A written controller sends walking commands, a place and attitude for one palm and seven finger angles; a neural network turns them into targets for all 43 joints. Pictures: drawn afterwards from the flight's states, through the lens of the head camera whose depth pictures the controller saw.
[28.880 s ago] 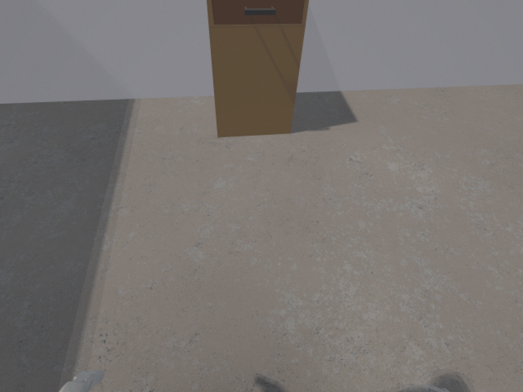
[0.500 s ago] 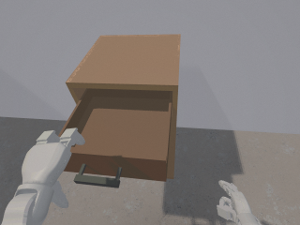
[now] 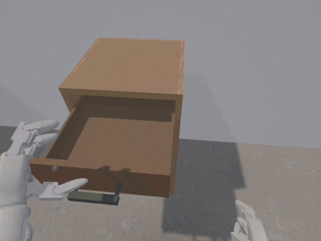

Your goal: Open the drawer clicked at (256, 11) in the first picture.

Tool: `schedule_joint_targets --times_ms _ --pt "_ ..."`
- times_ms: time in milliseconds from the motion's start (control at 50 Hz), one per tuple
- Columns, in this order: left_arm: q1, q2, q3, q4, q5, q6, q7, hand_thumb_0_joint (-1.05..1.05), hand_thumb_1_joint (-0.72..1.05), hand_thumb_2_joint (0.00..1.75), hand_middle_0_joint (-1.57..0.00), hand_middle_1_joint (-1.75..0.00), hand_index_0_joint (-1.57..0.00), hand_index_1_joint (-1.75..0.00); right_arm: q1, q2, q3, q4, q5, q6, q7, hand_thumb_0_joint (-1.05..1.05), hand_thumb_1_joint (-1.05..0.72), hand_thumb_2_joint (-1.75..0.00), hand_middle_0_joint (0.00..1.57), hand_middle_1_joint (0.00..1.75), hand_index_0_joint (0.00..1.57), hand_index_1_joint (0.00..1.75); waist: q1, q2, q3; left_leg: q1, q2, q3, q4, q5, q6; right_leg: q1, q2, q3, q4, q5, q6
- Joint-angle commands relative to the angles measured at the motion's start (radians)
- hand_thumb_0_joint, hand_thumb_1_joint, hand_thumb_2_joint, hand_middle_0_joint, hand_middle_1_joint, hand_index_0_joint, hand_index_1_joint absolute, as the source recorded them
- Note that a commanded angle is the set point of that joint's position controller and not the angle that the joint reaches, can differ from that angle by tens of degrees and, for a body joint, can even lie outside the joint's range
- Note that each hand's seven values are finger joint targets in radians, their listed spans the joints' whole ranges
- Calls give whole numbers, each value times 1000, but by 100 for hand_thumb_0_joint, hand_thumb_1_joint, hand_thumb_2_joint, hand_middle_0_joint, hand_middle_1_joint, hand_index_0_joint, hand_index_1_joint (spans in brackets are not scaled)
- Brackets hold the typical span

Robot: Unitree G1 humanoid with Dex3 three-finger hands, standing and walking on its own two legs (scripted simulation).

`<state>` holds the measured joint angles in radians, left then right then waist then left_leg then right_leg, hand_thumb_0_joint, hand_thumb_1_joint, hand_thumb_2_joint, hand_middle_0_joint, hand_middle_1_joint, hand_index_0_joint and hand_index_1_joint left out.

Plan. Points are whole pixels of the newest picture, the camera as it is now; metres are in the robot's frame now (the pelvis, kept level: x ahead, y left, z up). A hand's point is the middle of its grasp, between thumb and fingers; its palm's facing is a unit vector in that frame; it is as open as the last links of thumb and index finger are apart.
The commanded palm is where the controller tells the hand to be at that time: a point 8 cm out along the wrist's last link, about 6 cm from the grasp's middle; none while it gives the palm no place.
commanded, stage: draw the hand back to the body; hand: left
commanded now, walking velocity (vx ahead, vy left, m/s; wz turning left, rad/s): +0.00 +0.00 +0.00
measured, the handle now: (96, 191) +0.25 +0.22 -0.05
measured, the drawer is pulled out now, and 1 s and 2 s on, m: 0.30 0.30 0.30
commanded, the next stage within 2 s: step back with the hand held close in 0.62 s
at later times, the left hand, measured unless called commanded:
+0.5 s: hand (40, 172) +0.18 +0.25 +0.16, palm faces +0.43 -0.82 -0.39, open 8.0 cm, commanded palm +0.13 +0.29 +0.18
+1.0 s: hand (41, 183) +0.17 +0.25 +0.14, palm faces +0.32 -0.82 -0.47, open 7.4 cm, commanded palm +0.10 +0.30 +0.18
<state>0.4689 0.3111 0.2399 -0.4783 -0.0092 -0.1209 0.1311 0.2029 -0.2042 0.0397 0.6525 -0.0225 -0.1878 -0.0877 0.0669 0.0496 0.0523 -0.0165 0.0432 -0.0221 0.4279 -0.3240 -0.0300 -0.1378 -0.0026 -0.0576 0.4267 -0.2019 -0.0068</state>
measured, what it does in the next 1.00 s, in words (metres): stands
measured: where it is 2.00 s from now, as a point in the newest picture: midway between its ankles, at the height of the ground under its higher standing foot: outside the picture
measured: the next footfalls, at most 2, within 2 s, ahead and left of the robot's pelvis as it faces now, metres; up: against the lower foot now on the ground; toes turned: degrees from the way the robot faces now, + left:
right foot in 1.64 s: -0.07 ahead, -0.11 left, +0.00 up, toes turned +2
left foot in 1.94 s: -0.18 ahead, +0.13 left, +0.00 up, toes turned +6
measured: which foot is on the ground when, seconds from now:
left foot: down 0.00-1.00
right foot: down 0.00-1.00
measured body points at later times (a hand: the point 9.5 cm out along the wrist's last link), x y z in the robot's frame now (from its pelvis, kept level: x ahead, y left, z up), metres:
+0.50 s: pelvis +0.00 +0.01 +0.00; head -0.01 +0.00 +0.45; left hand +0.16 +0.29 +0.18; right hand +0.20 -0.20 -0.07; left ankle -0.05 +0.14 -0.74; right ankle +0.02 -0.12 -0.74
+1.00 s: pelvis -0.02 +0.02 +0.00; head +0.01 +0.02 +0.44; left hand +0.15 +0.29 +0.17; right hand +0.17 -0.22 -0.08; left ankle -0.05 +0.14 -0.74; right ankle +0.03 -0.12 -0.74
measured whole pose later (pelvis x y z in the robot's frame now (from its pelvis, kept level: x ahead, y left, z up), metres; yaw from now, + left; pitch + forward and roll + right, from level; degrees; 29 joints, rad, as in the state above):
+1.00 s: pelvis -0.02 +0.02 +0.00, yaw +2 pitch +2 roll -1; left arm 0.62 0.35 0.32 -0.57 -0.01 -0.17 0.13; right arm 0.17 -0.24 -0.01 0.55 -0.02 -0.08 -0.09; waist -0.02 0.02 0.04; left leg -0.25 0.00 -0.04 0.54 -0.31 -0.01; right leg -0.32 -0.04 -0.07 0.47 -0.17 0.02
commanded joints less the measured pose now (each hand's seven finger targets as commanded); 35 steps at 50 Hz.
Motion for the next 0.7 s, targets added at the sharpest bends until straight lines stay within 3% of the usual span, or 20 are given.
schedule_joint_targets --times_ms 0,80,100,120,180,200,220,280,300,320,380,400,420,480,500,560,580,600,620,680 --pt "-39 150 113 -194 -4 -73 -1 0 20 60 -25 -75 -25 -75 -156 -101 -51 -171 2 -69 -7 0 -90 -90 20 30 20 30 4 -13 -89 -123 -25 51 -68 279 34 105 -8 5 -64 154 -3" --pt "-18 167 138 -239 -9 -84 -3 0 34 66 -24 -66 -24 -66 -151 -101 -55 -177 2 -66 -3 0 -90 -90 20 30 20 30 9 -11 -149 -119 -27 52 -65 319 33 141 -11 6 -46 205 -1" --pt "-25 185 155 -253 -5 -85 -1 0 37 68 -24 -64 -24 -64 -156 -100 -56 -174 2 -69 -5 0 -90 -90 20 30 20 30 9 43 -148 -113 -29 56 -62 323 29 134 -9 9 -50 205 -4" --pt "1 164 145 -244 -6 -86 1 0 41 69 -24 -62 -24 -62 -150 -95 -53 -169 1 -72 -6 0 -90 -90 20 30 20 30 7 56 -144 -117 -28 57 -65 339 25 135 -10 -1 -46 214 -3" --pt "-18 178 157 -255 -8 -82 0 0 51 74 -23 -55 -23 -55 -145 -99 -57 -172 3 -68 -6 0 -90 -90 20 30 20 30 3 1 -138 -121 -26 48 -66 352 28 133 -6 0 -45 227 -1" --pt "-28 190 173 -249 -6 -80 1 0 55 75 -22 -52 -22 -52 -154 -100 -59 -168 4 -69 -7 0 -90 -90 20 30 20 30 4 13 -122 -116 -25 49 -65 335 26 114 -2 2 -56 205 -4" --pt "-3 160 156 -212 -11 -79 1 0 58 76 -22 -50 -22 -50 -154 -94 -56 -163 4 -69 -9 0 -90 -90 20 30 20 30 2 10 -89 -131 -25 53 -73 321 25 106 -3 -7 -60 194 -1" --pt "-37 170 166 -221 -13 -76 -1 0 69 81 -22 -43 -22 -43 -150 -99 -58 -167 6 -61 -9 0 -90 -90 20 30 20 30 1 -15 -100 -129 -25 45 -77 314 28 109 -4 -3 -58 183 -1" --pt "-40 178 178 -205 -11 -73 0 0 73 82 -21 -41 -21 -41 -157 -99 -60 -162 7 -61 -11 0 -90 -90 20 30 20 30 2 0 -82 -123 -25 48 -75 296 27 90 -1 3 -72 164 -3" --pt "-19 141 150 -176 -15 -71 -2 0 76 84 -21 -39 -21 -39 -154 -96 -56 -159 7 -61 -11 0 -90 -90 20 30 20 30 -2 7 -63 -134 -25 52 -81 286 26 86 -2 -6 -72 153 0" --pt "-60 152 141 -219 -11 -73 -5 0 87 88 -20 -32 -20 -32 -152 -102 -56 -171 7 -61 -7 0 -90 -90 20 30 20 30 -2 2 -91 -129 -26 38 -88 281 27 99 -4 -2 -64 142 -2" --pt "-64 161 148 -221 -8 -71 -4 0 90 90 -20 -30 -20 -30 -159 -103 -57 -165 7 -64 -7 0 -90 -90 20 30 20 30 -1 36 -85 -120 -26 41 -83 279 26 88 -2 3 -69 139 -5" --pt "-40 142 138 -204 -12 -70 -3 0 90 90 -20 -30 -20 -30 -153 -101 -53 -166 4 -66 -8 0 -90 -90 20 30 20 30 1 35 -86 -132 -25 41 -88 281 23 98 -4 -8 -63 137 -3" --pt "-47 165 151 -249 -7 -69 0 0 90 90 -20 -30 -20 -30 -150 -102 -53 -175 2 -68 -4 0 -90 -90 20 30 20 30 5 6 -137 -126 -28 29 -86 317 22 133 -4 -6 -46 172 -5" --pt "-46 186 171 -244 -6 -64 3 0 90 90 -20 -30 -20 -30 -159 -100 -54 -171 2 -69 -6 0 -90 -90 20 30 20 30 8 33 -126 -121 -28 35 -81 311 22 122 -3 1 -54 171 -8" --pt "-27 154 154 -213 -12 -60 3 0 90 90 -20 -30 -20 -30 -157 -93 -48 -169 3 -64 -6 0 -90 -90 20 30 20 30 6 24 -87 -145 -26 34 -88 291 19 113 -2 -8 -56 150 -7" --pt "-55 171 161 -231 -10 -61 3 0 90 90 -20 -30 -20 -30 -154 -96 -49 -174 3 -64 -5 0 -90 -90 20 30 20 30 5 4 -97 -144 -28 28 -88 285 21 116 -3 -4 -57 147 -7" --pt "-63 176 167 -228 -8 -58 2 0 90 90 -20 -30 -20 -30 -162 -97 -50 -170 4 -65 -7 0 -90 -90 20 30 20 30 3 23 -82 -140 -28 31 -86 272 21 102 -2 0 -66 134 -8" --pt "-44 149 149 -202 -11 -57 1 0 90 90 -20 -30 -20 -30 -157 -94 -48 -167 5 -64 -8 0 -90 -90 20 30 20 30 0 26 -62 -148 -25 35 -91 270 19 97 -2 -7 -65 128 -6" --pt "-65 161 151 -224 -9 -61 1 0 90 90 -20 -30 -20 -30 -154 -98 -49 -173 4 -64 -4 0 -90 -90 20 30 20 30 3 26 -85 -144 -26 27 -90 272 21 108 -5 -2 -60 131 -8"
